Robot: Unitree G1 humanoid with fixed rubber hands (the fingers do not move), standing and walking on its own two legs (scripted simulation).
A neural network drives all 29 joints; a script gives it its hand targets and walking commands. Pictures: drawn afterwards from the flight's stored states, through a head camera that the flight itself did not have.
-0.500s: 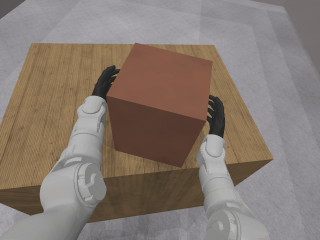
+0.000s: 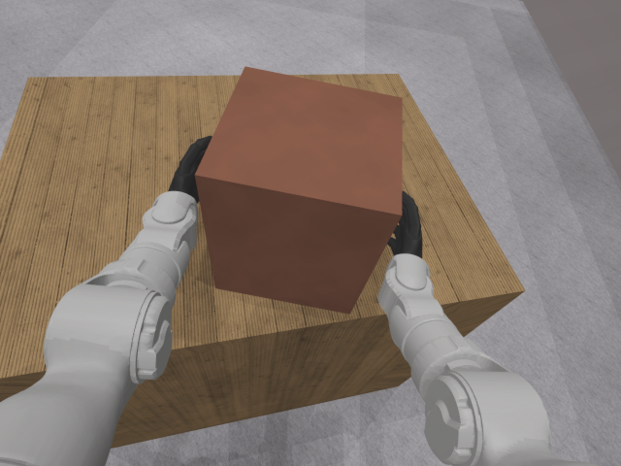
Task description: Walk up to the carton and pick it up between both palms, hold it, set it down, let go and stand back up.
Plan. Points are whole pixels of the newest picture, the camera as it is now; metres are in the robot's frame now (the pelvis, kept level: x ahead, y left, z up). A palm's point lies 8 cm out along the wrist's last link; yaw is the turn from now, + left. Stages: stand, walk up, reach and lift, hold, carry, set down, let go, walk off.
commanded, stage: set down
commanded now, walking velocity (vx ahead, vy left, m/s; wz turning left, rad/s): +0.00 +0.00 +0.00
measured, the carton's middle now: (301, 200) +0.47 +0.00 +0.05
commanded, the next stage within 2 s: none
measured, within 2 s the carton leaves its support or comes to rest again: neither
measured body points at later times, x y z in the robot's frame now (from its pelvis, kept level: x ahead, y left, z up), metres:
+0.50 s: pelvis -0.03 +0.01 +0.00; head +0.01 +0.05 +0.44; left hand +0.46 +0.19 +0.14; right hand +0.41 -0.17 +0.13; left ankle +0.01 +0.08 -0.73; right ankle -0.01 -0.16 -0.73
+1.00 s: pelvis -0.02 +0.00 +0.00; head -0.01 +0.04 +0.45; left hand +0.47 +0.19 +0.20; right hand +0.42 -0.16 +0.16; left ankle +0.01 +0.08 -0.73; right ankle -0.01 -0.16 -0.73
